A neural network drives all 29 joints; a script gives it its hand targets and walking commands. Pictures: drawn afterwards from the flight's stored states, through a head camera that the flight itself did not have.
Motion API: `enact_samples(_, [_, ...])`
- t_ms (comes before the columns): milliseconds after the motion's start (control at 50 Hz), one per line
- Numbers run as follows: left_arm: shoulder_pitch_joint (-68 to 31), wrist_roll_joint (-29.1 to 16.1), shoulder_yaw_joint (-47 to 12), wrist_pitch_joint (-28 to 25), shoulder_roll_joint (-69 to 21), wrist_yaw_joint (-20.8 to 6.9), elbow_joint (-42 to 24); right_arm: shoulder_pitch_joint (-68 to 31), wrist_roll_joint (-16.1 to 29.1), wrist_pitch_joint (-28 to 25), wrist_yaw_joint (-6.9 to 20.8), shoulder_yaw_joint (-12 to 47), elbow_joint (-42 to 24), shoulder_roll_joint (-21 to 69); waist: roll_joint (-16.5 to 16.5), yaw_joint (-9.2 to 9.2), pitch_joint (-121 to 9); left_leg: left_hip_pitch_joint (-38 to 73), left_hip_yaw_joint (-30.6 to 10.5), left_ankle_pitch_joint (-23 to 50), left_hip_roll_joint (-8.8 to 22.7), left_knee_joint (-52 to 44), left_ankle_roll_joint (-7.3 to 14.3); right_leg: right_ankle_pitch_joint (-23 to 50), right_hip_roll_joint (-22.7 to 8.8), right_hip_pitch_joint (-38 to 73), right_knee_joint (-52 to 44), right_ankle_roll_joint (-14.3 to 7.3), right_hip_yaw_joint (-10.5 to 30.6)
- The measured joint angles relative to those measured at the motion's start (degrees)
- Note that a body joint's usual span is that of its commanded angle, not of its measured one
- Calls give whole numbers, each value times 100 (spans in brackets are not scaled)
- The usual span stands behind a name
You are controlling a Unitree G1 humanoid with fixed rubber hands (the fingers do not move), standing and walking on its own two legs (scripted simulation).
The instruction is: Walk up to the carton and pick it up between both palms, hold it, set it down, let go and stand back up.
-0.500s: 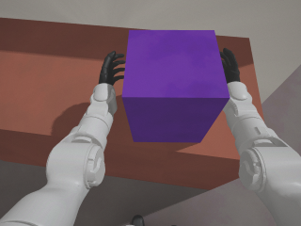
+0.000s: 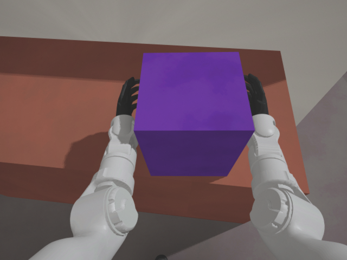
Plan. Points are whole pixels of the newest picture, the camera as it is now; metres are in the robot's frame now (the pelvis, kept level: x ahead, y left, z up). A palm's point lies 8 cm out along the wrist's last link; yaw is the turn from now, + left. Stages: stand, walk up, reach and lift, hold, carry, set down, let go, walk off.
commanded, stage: reach and lift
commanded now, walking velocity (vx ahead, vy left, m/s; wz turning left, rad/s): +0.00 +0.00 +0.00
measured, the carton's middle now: (189, 121) +0.44 +0.01 +0.01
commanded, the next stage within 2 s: none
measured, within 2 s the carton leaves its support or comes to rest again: leaves its support in 1.32 s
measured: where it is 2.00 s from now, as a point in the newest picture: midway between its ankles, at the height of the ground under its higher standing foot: outside the picture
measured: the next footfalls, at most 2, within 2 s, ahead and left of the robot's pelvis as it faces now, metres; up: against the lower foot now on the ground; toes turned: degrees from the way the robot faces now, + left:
none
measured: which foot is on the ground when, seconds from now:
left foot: down 0.00-1.00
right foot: down 0.00-1.00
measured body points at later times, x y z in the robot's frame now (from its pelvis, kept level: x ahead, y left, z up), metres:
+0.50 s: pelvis +0.00 -0.01 +0.00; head +0.11 +0.00 +0.44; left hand +0.45 +0.16 +0.04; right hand +0.46 -0.14 +0.05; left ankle +0.00 +0.10 -0.74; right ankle -0.04 -0.09 -0.74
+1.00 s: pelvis +0.00 -0.01 +0.00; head +0.11 +0.01 +0.44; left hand +0.45 +0.16 +0.04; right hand +0.46 -0.14 +0.05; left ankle +0.00 +0.10 -0.74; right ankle -0.04 -0.09 -0.74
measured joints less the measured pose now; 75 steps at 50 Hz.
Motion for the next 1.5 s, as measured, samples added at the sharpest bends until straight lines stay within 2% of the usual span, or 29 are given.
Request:
enact_samples(140, [27, -87, -55, 29, 33, -60, -41, 27, 54, -15, -20, -10, -27, 53, -28, -41, 53, 49, -58, -1, -15, 10, -27, -67, -13, 43, 72, -27, -60])
enact_samples(300, [103, -79, -38, 26, 21, -87, -101, 54, 35, -52, -32, 14, -38, 80, 33, 2, -6, 6, -69, 3, 17, 22, -51, -45, 18, 19, 40, -56, -72])
enact_samples(440, [141, -132, -46, 6, 33, -127, -105, 95, -34, -66, -56, -1, -87, 130, 0, -83, 28, 96, -153, 67, -46, -96, -50, -89, -34, 80, 62, -54, -160])
enact_samples(540, [156, -119, -34, 26, 15, -143, -119, 147, 3, -76, -74, 29, -86, 128, -45, -76, 32, 152, -158, 72, -43, -140, -64, -75, -26, 144, 2, -60, -163])
enact_samples(1060, [227, -139, -152, 69, -50, -64, -233, 229, 190, -203, -105, 214, 27, 18, -79, -92, 5, 173, -145, 96, -55, -204, -44, -17, -35, 183, -107, -38, -155])
enact_samples(1260, [275, -287, -265, -265, -13, 34, -2, 304, 134, -726, -263, 282, 316, -71, -20, -79, -228, -24, -155, 155, -25, -210, -43, 97, -5, 21, -188, -33, -170])
enact_samples(1360, [221, -234, -225, -568, 10, 70, 189, 283, 74, -1077, -345, 200, 529, -121, -62, -75, -213, -18, -163, 212, -27, -237, -42, 129, -5, 26, -206, -55, -183])
enact_samples(1500, [180, -275, -366, -657, 41, 136, 284, 248, 187, -1394, -408, 124, 892, -220, -152, -116, -240, -67, -187, 321, -19, -303, -53, 223, 7, -20, -264, -77, -211])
